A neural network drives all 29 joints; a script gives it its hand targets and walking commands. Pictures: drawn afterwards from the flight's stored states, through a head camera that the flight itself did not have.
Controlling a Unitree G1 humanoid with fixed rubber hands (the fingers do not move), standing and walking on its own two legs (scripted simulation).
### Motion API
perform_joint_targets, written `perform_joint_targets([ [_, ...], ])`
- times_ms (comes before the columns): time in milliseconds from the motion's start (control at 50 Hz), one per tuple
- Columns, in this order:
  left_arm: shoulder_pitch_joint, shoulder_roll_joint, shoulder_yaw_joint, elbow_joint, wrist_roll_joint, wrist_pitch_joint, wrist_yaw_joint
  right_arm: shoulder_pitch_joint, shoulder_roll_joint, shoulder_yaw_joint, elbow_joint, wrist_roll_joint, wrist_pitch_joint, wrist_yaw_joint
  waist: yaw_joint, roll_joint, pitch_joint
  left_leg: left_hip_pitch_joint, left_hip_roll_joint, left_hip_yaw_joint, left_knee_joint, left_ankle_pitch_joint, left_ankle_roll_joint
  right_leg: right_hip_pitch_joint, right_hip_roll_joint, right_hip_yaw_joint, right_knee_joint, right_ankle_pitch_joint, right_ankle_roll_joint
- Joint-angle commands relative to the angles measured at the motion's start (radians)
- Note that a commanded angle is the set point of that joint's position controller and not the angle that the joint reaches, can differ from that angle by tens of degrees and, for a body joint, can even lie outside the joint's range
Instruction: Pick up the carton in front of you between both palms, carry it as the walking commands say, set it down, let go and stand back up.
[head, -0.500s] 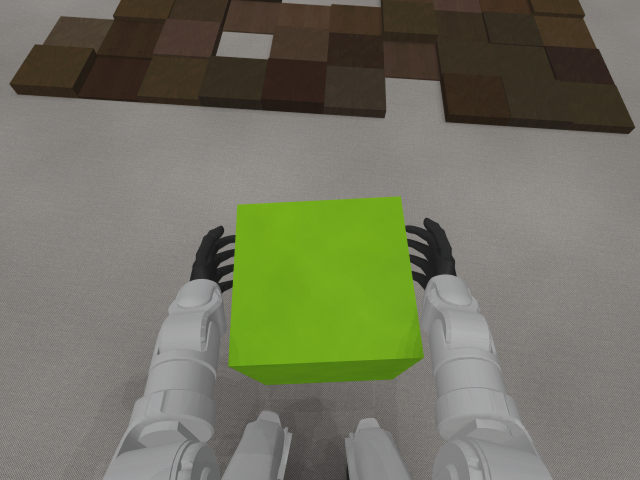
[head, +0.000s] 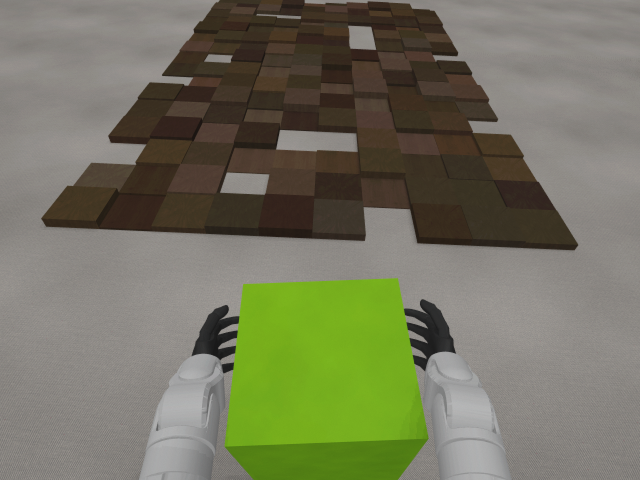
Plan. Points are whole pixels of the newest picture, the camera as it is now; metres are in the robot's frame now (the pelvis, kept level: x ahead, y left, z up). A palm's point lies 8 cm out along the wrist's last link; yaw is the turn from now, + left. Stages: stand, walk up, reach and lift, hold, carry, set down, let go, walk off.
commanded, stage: reach and lift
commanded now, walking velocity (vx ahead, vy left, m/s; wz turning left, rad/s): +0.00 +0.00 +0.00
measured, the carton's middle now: (324, 387) +0.30 +0.00 -0.07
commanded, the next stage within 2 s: hold in 1.10 s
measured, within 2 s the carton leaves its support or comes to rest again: neither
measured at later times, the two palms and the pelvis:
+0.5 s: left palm (201, 360) +0.28 +0.15 +0.03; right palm (446, 354) +0.29 -0.15 +0.04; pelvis -0.01 +0.00 +0.01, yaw +0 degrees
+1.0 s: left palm (201, 349) +0.29 +0.15 +0.05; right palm (451, 347) +0.29 -0.15 +0.06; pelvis +0.00 +0.00 +0.01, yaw +0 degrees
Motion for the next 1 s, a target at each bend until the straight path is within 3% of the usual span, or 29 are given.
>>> perform_joint_targets([
  [0, -0.516, -0.966, -0.619, -0.051, -0.200, 0.024, -0.266, -0.376, 0.982, 0.591, 0.008, 0.175, 0.063, 0.250, -0.017, 0.007, -0.219, 0.214, -0.050, 0.064, -0.115, 0.226, -0.005, 0.236, 0.039, -0.050, -0.135, 0.274, 0.001],
  [20, -0.518, -0.963, -0.602, -0.071, -0.190, 0.034, -0.266, -0.381, 0.989, 0.592, 0.030, 0.162, 0.092, 0.260, 0.017, -0.013, -0.213, 0.260, -0.049, 0.060, -0.138, 0.214, -0.001, 0.217, 0.037, -0.059, -0.146, 0.247, 0.005],
  [40, -0.538, -0.976, -0.604, -0.032, -0.209, 0.048, -0.267, -0.438, 0.973, 0.565, 0.004, 0.152, 0.093, 0.267, -0.018, -0.045, -0.164, 0.255, -0.034, 0.051, -0.158, 0.184, 0.002, 0.211, 0.047, -0.068, -0.151, 0.207, -0.001],
  [60, -0.574, -0.972, -0.570, -0.009, -0.189, 0.053, -0.277, -0.494, 0.967, 0.577, 0.004, 0.157, 0.101, 0.268, 0.019, -0.018, -0.163, 0.255, -0.043, 0.055, -0.165, 0.190, 0.004, 0.220, 0.042, -0.070, -0.167, 0.196, 0.005],
  [80, -0.556, -0.978, -0.588, -0.024, -0.191, 0.065, -0.273, -0.428, 0.971, 0.563, 0.047, 0.171, 0.115, 0.269, 0.009, 0.042, -0.130, 0.264, -0.040, 0.058, -0.165, 0.145, -0.002, 0.241, 0.028, -0.057, -0.170, 0.171, -0.009],
  [140, -0.548, -0.976, -0.543, 0.003, -0.180, 0.091, -0.275, -0.446, 0.958, 0.535, 0.025, 0.153, 0.138, 0.273, -0.022, -0.010, -0.072, 0.276, -0.034, 0.057, -0.180, 0.136, 0.002, 0.229, 0.028, -0.051, -0.196, 0.170, -0.005],
  [200, -0.646, -0.932, -0.517, -0.036, -0.168, 0.089, -0.274, -0.468, 0.954, 0.484, 0.088, 0.128, 0.144, 0.276, 0.007, -0.006, -0.025, 0.290, -0.027, 0.063, -0.190, 0.062, 0.010, 0.175, 0.031, -0.078, -0.207, 0.061, -0.014],
  [220, -0.679, -0.922, -0.509, -0.044, -0.175, 0.084, -0.277, -0.479, 0.960, 0.498, 0.056, 0.123, 0.139, 0.280, -0.021, 0.019, -0.080, 0.292, -0.031, 0.073, -0.182, 0.071, -0.001, 0.216, 0.030, -0.069, -0.199, 0.102, -0.011],
  [240, -0.615, -0.922, -0.505, -0.011, -0.159, 0.086, -0.278, -0.467, 0.998, 0.509, 0.062, 0.135, 0.139, 0.280, 0.016, -0.011, -0.093, 0.291, -0.039, 0.068, -0.187, 0.109, 0.001, 0.248, 0.032, -0.061, -0.190, 0.161, 0.004],
  [340, -0.646, -0.978, -0.503, -0.053, -0.161, 0.071, -0.291, -0.506, 0.997, 0.517, 0.030, 0.126, 0.128, 0.286, 0.008, -0.018, -0.134, 0.298, -0.035, 0.063, -0.184, 0.105, 0.003, 0.240, 0.041, -0.080, -0.187, 0.119, -0.006],
  [360, -0.643, -0.964, -0.509, -0.027, -0.139, 0.079, -0.288, -0.517, 1.012, 0.516, 0.035, 0.144, 0.120, 0.283, 0.024, 0.046, -0.150, 0.277, -0.046, 0.082, -0.177, 0.141, -0.003, 0.281, 0.027, -0.057, -0.179, 0.194, -0.006],
  [400, -0.617, -0.961, -0.526, -0.033, -0.164, 0.077, -0.293, -0.510, 1.019, 0.533, 0.034, 0.160, 0.126, 0.279, 0.022, 0.007, -0.169, 0.326, -0.043, 0.067, -0.182, 0.163, 0.009, 0.269, 0.037, -0.070, -0.177, 0.200, 0.008],
  [420, -0.632, -0.976, -0.525, -0.033, -0.172, 0.079, -0.293, -0.522, 0.990, 0.520, 0.005, 0.153, 0.126, 0.275, -0.017, 0.007, -0.153, 0.323, -0.043, 0.074, -0.171, 0.151, 0.006, 0.262, 0.034, -0.065, -0.184, 0.183, 0.000],
  [460, -0.643, -0.955, -0.551, -0.052, -0.188, 0.081, -0.293, -0.512, 0.986, 0.501, 0.023, 0.144, 0.128, 0.276, -0.027, -0.008, -0.151, 0.329, -0.037, 0.061, -0.186, 0.121, -0.001, 0.272, 0.048, -0.085, -0.192, 0.135, -0.009],
  [480, -0.658, -0.954, -0.533, -0.042, -0.157, 0.082, -0.289, -0.542, 0.989, 0.523, 0.011, 0.136, 0.132, 0.273, 0.005, 0.010, -0.097, 0.287, -0.044, 0.074, -0.174, 0.113, -0.003, 0.272, 0.030, -0.062, -0.196, 0.142, -0.009],
  [500, -0.638, -0.963, -0.531, -0.034, -0.184, 0.082, -0.293, -0.495, 0.955, 0.498, 0.006, 0.131, 0.142, 0.270, -0.038, -0.013, -0.143, 0.313, -0.031, 0.053, -0.182, 0.147, 0.006, 0.294, 0.034, -0.077, -0.199, 0.168, -0.012],
  [520, -0.650, -0.941, -0.553, -0.107, -0.174, 0.078, -0.288, -0.520, 1.008, 0.522, 0.013, 0.148, 0.145, 0.278, 0.032, -0.004, -0.134, 0.320, -0.032, 0.060, -0.197, 0.137, 0.007, 0.273, 0.043, -0.093, -0.178, 0.172, -0.003],
  [540, -0.746, -0.957, -0.528, -0.066, -0.184, 0.085, -0.287, -0.531, 0.977, 0.507, 0.035, 0.122, 0.141, 0.281, -0.021, 0.000, -0.151, 0.323, -0.035, 0.061, -0.181, 0.119, -0.001, 0.290, 0.032, -0.076, -0.194, 0.152, -0.015],
  [600, -0.655, -0.972, -0.548, -0.072, -0.169, 0.090, -0.287, -0.565, 0.987, 0.544, -0.041, 0.150, 0.136, 0.285, 0.007, 0.033, -0.157, 0.319, -0.043, 0.068, -0.191, 0.154, -0.001, 0.299, 0.040, -0.072, -0.181, 0.192, -0.003],
  [620, -0.650, -0.965, -0.560, -0.059, -0.194, 0.105, -0.285, -0.490, 0.963, 0.514, 0.027, 0.144, 0.155, 0.283, -0.032, -0.017, -0.159, 0.366, -0.031, 0.047, -0.197, 0.185, 0.001, 0.286, 0.041, -0.083, -0.193, 0.186, -0.006],
  [640, -0.607, -0.958, -0.540, -0.029, -0.176, 0.118, -0.283, -0.466, 0.957, 0.516, 0.017, 0.150, 0.165, 0.278, -0.004, 0.028, -0.123, 0.349, -0.032, 0.062, -0.208, 0.182, -0.003, 0.298, 0.033, -0.075, -0.200, 0.222, -0.007],
  [660, -0.546, -0.961, -0.518, -0.011, -0.162, 0.117, -0.281, -0.539, 0.948, 0.538, -0.019, 0.166, 0.159, 0.278, 0.025, -0.002, -0.133, 0.372, -0.037, 0.062, -0.205, 0.207, -0.001, 0.293, 0.040, -0.090, -0.199, 0.205, 0.008],
  [700, -0.588, -0.940, -0.529, -0.076, -0.155, 0.111, -0.278, -0.489, 0.987, 0.556, -0.027, 0.165, 0.160, 0.282, 0.017, 0.013, -0.126, 0.370, -0.043, 0.069, -0.203, 0.211, 0.000, 0.288, 0.029, -0.073, -0.209, 0.247, 0.009],
  [720, -0.592, -0.934, -0.559, -0.106, -0.197, 0.108, -0.291, -0.465, 0.964, 0.535, -0.045, 0.157, 0.167, 0.275, -0.017, -0.027, -0.139, 0.343, -0.043, 0.075, -0.204, 0.209, -0.002, 0.322, 0.047, -0.086, -0.221, 0.225, 0.007],
  [740, -0.587, -0.936, -0.546, -0.109, -0.178, 0.111, -0.288, -0.448, 0.998, 0.541, -0.004, 0.160, 0.178, 0.274, 0.024, -0.010, -0.109, 0.347, -0.043, 0.068, -0.211, 0.218, 0.004, 0.290, 0.046, -0.084, -0.210, 0.251, 0.013],
  [800, -0.607, -0.939, -0.569, -0.119, -0.184, 0.124, -0.291, -0.454, 0.975, 0.531, -0.026, 0.165, 0.175, 0.275, -0.004, 0.042, -0.137, 0.354, -0.045, 0.075, -0.211, 0.227, -0.006, 0.340, 0.035, -0.069, -0.214, 0.267, 0.007],
  [840, -0.628, -0.939, -0.583, -0.141, -0.197, 0.127, -0.288, -0.445, 0.982, 0.524, -0.036, 0.162, 0.175, 0.279, -0.027, 0.014, -0.161, 0.392, -0.038, 0.060, -0.208, 0.236, -0.007, 0.326, 0.045, -0.071, -0.204, 0.262, -0.001],
  [900, -0.583, -0.945, -0.591, -0.144, -0.197, 0.134, -0.280, -0.466, 0.980, 0.565, -0.078, 0.191, 0.184, 0.276, 0.014, 0.004, -0.124, 0.373, -0.036, 0.063, -0.217, 0.196, 0.003, 0.338, 0.036, -0.068, -0.202, 0.231, 0.004],
  [980, -0.598, -0.949, -0.563, -0.113, -0.205, 0.153, -0.285, -0.488, 0.942, 0.566, -0.101, 0.177, 0.195, 0.272, -0.010, 0.000, -0.104, 0.351, -0.040, 0.071, -0.224, 0.189, -0.006, 0.349, 0.035, -0.072, -0.225, 0.239, -0.001],
])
